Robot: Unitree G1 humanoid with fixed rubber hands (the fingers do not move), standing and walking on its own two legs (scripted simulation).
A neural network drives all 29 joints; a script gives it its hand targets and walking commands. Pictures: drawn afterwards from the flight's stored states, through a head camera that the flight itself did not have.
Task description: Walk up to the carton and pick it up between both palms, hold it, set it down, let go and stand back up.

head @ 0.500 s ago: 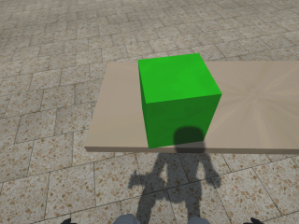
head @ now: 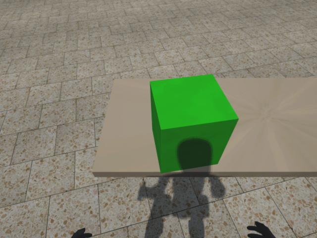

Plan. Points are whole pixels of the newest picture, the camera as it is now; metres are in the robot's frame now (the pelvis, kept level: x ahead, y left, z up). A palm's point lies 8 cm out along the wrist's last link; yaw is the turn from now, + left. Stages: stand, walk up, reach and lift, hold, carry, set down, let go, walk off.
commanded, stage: walk up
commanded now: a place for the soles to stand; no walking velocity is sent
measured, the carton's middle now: (185, 125) +0.47 -0.06 -0.04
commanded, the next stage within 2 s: reach and lift in 1.24 s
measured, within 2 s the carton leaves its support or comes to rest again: neither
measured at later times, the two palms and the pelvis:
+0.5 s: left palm out of the picture +0.08 +0.24 -0.11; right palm out of the picture +0.07 -0.28 -0.10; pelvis +0.01 -0.02 +0.00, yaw -1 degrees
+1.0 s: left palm out of the picture +0.13 +0.22 -0.11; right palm out of the picture +0.09 -0.29 -0.10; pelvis +0.02 -0.03 +0.00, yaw -3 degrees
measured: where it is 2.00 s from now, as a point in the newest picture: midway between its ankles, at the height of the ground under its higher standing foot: outside the picture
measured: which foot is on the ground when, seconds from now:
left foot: down 0.00-1.00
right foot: down 0.00-1.00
